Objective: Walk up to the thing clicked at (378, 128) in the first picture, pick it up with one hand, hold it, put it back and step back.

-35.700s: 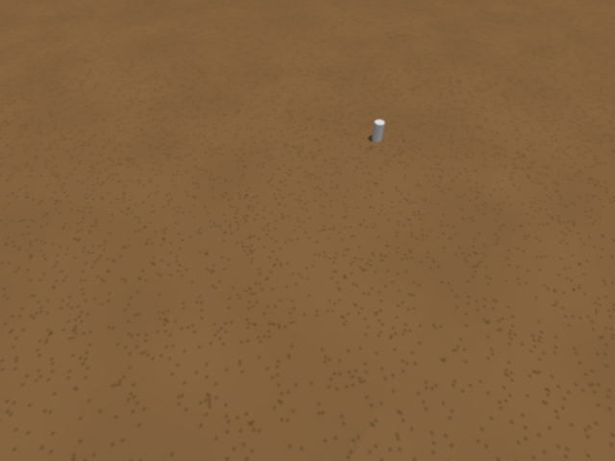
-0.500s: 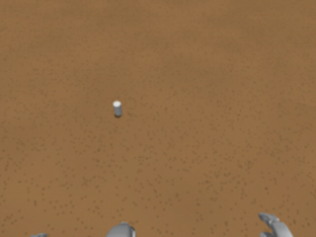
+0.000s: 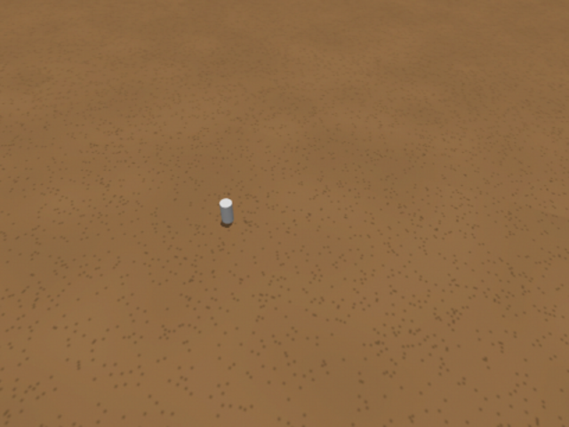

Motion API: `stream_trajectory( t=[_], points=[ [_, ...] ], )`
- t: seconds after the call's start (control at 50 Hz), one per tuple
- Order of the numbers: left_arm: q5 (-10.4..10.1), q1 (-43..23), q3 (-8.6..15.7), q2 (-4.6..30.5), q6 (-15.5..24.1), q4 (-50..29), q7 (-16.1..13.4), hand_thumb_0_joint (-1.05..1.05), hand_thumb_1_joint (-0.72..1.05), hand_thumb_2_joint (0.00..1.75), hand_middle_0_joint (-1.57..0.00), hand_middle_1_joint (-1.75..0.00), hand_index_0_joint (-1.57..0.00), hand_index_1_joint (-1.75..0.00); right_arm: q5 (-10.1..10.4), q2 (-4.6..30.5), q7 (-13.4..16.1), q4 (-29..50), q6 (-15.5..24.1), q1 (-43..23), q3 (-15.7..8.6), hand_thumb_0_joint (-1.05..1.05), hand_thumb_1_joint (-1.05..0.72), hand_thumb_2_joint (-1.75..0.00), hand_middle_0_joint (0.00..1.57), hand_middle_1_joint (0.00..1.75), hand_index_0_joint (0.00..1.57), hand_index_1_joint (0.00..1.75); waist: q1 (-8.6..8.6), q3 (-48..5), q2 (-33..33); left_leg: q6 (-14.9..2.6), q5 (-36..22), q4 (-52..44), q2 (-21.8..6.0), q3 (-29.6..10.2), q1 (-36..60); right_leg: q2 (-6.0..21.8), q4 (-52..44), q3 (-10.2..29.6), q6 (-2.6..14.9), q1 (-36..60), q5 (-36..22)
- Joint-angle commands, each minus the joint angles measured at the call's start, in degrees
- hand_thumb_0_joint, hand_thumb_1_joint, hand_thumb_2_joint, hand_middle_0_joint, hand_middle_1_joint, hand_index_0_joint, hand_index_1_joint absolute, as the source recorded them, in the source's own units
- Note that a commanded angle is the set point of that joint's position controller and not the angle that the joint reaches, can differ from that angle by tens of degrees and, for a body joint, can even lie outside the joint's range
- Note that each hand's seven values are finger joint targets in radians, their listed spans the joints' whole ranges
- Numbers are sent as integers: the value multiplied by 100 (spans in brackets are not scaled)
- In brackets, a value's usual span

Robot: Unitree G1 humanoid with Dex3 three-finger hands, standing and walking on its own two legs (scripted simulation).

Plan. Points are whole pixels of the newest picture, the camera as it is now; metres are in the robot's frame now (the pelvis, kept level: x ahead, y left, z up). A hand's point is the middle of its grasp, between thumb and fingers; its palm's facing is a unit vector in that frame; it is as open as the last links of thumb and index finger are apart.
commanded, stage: step back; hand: left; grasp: from above
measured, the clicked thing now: (226, 211) +1.09 +0.23 -0.71
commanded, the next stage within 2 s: stand in 0.62 s
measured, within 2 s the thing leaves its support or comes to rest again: neither
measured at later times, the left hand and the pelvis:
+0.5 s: hand out of the picture +0.13 +0.26 -0.15, palm faces +0.06 -0.94 -0.35, open 7.4 cm; pelvis +0.05 -0.01 +0.00, yaw +2 degrees
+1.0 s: hand out of the picture +0.12 +0.25 -0.14, palm faces +0.00 -0.95 -0.32, open 7.4 cm; pelvis +0.05 +0.00 +0.02, yaw +1 degrees
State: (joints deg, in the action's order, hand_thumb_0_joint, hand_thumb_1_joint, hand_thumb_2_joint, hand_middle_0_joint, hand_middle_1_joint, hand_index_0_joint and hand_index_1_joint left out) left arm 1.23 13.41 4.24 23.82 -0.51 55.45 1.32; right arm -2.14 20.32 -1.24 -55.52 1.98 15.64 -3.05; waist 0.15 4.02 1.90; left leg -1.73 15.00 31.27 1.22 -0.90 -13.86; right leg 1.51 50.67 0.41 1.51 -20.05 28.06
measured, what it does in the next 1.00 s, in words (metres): steps on the spot: right foot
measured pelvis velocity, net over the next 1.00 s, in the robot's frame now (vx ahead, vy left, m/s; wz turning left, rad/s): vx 0.05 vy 0.00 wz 0.02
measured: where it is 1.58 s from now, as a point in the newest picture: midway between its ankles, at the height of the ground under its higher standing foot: outside the picture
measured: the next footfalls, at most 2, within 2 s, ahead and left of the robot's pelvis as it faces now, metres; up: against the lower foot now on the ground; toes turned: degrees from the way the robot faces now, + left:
right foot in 0.12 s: +0.09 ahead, -0.14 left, +0.00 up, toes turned -2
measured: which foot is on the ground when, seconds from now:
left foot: down 0.00-1.00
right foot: up 0.00-0.10, down 0.12-1.00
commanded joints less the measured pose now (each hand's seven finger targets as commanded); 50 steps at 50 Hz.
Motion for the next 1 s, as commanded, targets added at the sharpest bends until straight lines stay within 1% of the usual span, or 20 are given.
stream_trajectory(
  t=[0.0, 0.06, 0.08, 0.1, 0.12, 0.14, 0.2, 0.28, 0.32, 0.34, 0.36, 0.38, 0.4, 0.46, 0.5, 0.58, 0.6, 0.68, 0.9, 0.98],
  points=[
    [16, -123, 281, 964, 225, -384, -15, 0, 90, 90, -20, -30, -20, -30, -19, 1693, 99, 467, 105, -324, -438, 0, -90, -90, 20, 30, 20, 30, 29, -39, -1182, -934, 1165, -1455, -1361, -1639, -285, 22, -749, -123, -56, -6, -214],
    [29, 118, 278, 813, 265, -162, -85, 0, 90, 90, -20, -30, -20, -30, 41, 1446, 90, 543, -43, -749, -304, 0, -90, -90, 20, 30, 20, 30, -263, -130, -1044, -520, 1266, -779, -975, -1000, -1291, -282, -2123, -454, -33, 1446, -1180],
    [51, 257, 294, 872, 299, -111, -135, 0, 90, 90, -20, -30, -20, -30, 82, 1183, 100, 534, -81, -735, -205, 0, -90, -90, 20, 30, 20, 30, -398, -237, -723, -318, 1215, -237, -773, -789, -1536, -202, -2539, -215, 1, 1909, -1221],
    [127, 335, 378, 1196, 342, -115, -182, 0, 90, 90, -20, -30, -20, -30, 123, 861, 120, 603, -85, -654, -103, 0, -90, -90, 20, 30, 20, 30, -457, -250, 250, -51, 1232, 768, -253, -540, -2081, 634, -3103, 1224, 229, 2073, -394],
    [135, 110, 435, 1621, 379, -247, -206, 0, 90, 90, -20, -30, -20, -30, 113, 768, 173, 562, -104, -513, -73, 0, -90, -90, 20, 30, 20, 30, -393, -249, 825, 115, 1731, 1561, 185, -443, -2026, 1918, -3869, 2903, 802, 1407, 775],
    [115, -382, 439, 1718, 382, -388, -184, 0, 90, 90, -20, -30, -20, -30, 83, 1210, 225, 400, -120, -428, -219, 0, -90, -90, 20, 30, 20, 30, -254, 40, 373, 150, 1818, 2058, -132, -748, -1445, 2289, -3794, 3101, 1223, 460, 939],
    [79, -735, 309, 1341, 431, -421, -210, 0, 90, 90, -20, -30, -20, -30, 137, 1212, 189, 132, -74, -216, -211, 0, -90, -90, 20, 30, 20, 30, -79, 32, 375, 152, 1220, 1785, -240, -664, -1175, 1577, -3331, 1748, 923, 610, -788],
    [26, -844, 248, 1278, 405, -345, -182, 0, 90, 90, -20, -30, -20, -30, 92, 1060, 158, -2, -11, -197, -173, 0, -90, -90, 20, 30, 20, 30, -47, -345, 698, 172, 854, 467, -178, 45, -330, 1333, -2661, 842, 759, 729, -2786],
    [-35, -869, 161, 1152, 336, -298, -180, 0, 90, 90, -20, -30, -20, -30, 49, 1018, 176, -125, 34, -143, -212, 0, -90, -90, 20, 30, 20, 30, 61, -434, 480, 122, -405, -580, -95, 131, 326, 1050, -2069, 458, 472, 588, -3379],
    [-62, -740, 95, 986, 314, -304, -186, 0, 90, 90, -20, -30, -20, -30, 21, 1120, 197, -113, 64, -233, -245, 0, -90, -90, 20, 30, 20, 30, 24, -591, 268, 1, -1317, -659, -391, -236, 674, 848, -1712, 290, 260, 495, -3594],
    [-127, -729, 47, 802, 297, -313, -188, 0, 90, 90, -20, -30, -20, -30, 17, 1392, 212, -34, 97, -431, -261, 0, -90, -90, 20, 30, 20, 30, -67, -802, -366, -279, -1863, -694, -1129, -1200, 550, 422, -1520, 23, -40, 483, -2822],
    [-172, -763, 90, 881, 276, -190, -202, 0, 90, 90, -20, -30, -20, -30, 112, 1558, 187, 11, 87, -793, -251, 0, -90, -90, 20, 30, 20, 30, -175, -808, -488, -653, -1758, -531, -1350, -1322, 167, 129, -1549, -87, -91, 810, -1617],
    [-138, -782, 56, 859, 302, -122, -221, 0, 90, 90, -20, -30, -20, -30, 128, 1432, 168, -21, 84, -933, -201, 0, -90, -90, 20, 30, 20, 30, -199, -850, -456, -624, -2001, -450, -1362, -1182, 159, 207, -1806, -19, -49, 1025, -1561],
    [-117, -829, 64, 993, 350, 22, -224, 0, 90, 90, -20, -30, -20, -30, 160, 1239, 200, -122, 40, -1051, -120, 0, -90, -90, 20, 30, 20, 30, -152, -828, -551, -123, -2372, -269, -818, -521, 62, 504, -2145, 178, 94, 1436, -2900],
    [-128, -834, 66, 1072, 339, 119, -236, 0, 90, 90, -20, -30, -20, -30, 172, 1166, 216, -196, 4, -1100, -107, 0, -90, -90, 20, 30, 20, 30, -113, -883, -473, -54, -2375, -233, -735, -383, 197, 640, -2174, 243, 139, 1488, -3326],
    [-108, -999, -2, 977, 290, 217, -237, 0, 90, 90, -20, -30, -20, -30, 158, 1171, 199, -262, -30, -1412, -117, 0, -90, -90, 20, 30, 20, 30, -126, -751, -429, -116, -1853, -603, -861, -525, 331, 526, -2408, 94, 56, 1327, -2767],
    [-139, -1001, -138, 710, 262, 354, -205, 0, 90, 90, -20, -30, -20, -30, 184, 1153, 188, -306, -4, -1375, -34, 0, -90, -90, 20, 30, 20, 30, -74, -693, -297, -92, -2051, -848, -912, -643, 499, 542, -2645, 201, 8, 1343, -2874],
    [-110, -1112, -163, 809, 266, 436, -190, 0, 90, 90, -20, -30, -20, -30, 187, 1151, 177, -419, 39, -1475, -24, 0, -90, -90, 20, 30, 20, 30, -48, -766, -286, 18, -2441, -1035, -906, -508, 871, 601, -2927, 188, -36, 1549, -3194],
    [-71, -1163, -215, 850, 287, 645, -153, 0, 90, 90, -20, -30, -20, -30, 175, 1112, 120, -600, 17, -1630, 15, 0, -90, -90, 20, 30, 20, 30, -37, -547, -357, 122, -991, -1693, -838, -418, 675, 637, -3550, 264, -99, 1546, -2071],
    [-61, -1128, -212, 869, 291, 693, -155, 0, 90, 90, -20, -30, -20, -30, 168, 1078, 114, -641, 21, -1664, 24, 0, -90, -90, 20, 30, 20, 30, -67, -512, -233, 127, -972, -1728, -852, -449, 678, 644, -3573, 247, -91, 1502, -1980]
  ],
)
